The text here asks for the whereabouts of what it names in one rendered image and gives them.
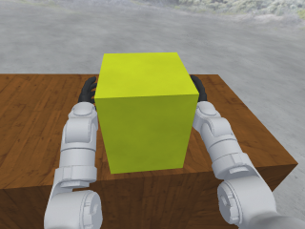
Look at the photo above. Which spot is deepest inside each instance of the carton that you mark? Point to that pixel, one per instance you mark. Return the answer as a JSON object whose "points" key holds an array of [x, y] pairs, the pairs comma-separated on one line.
{"points": [[145, 102]]}

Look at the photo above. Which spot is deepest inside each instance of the left robot forearm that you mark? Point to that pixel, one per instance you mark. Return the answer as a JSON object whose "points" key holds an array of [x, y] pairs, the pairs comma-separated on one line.
{"points": [[78, 146]]}

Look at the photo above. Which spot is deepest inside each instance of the left robot hand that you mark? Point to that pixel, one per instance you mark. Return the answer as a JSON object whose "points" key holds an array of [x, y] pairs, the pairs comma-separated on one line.
{"points": [[86, 92]]}

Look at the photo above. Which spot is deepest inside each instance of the pedestal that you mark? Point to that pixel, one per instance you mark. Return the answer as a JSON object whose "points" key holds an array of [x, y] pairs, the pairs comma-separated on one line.
{"points": [[35, 107]]}

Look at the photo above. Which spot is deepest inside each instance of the left robot upper arm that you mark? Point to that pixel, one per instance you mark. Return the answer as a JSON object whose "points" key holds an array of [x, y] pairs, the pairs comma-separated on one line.
{"points": [[74, 210]]}

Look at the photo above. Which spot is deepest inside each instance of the right robot forearm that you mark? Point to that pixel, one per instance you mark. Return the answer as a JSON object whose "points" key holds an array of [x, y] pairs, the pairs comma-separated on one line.
{"points": [[229, 162]]}

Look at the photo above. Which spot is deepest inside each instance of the right robot upper arm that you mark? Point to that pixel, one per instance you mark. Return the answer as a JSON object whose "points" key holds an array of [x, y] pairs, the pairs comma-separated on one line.
{"points": [[248, 203]]}

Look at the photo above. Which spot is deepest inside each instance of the right robot hand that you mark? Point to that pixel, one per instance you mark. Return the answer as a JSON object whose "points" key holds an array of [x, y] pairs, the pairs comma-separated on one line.
{"points": [[200, 88]]}

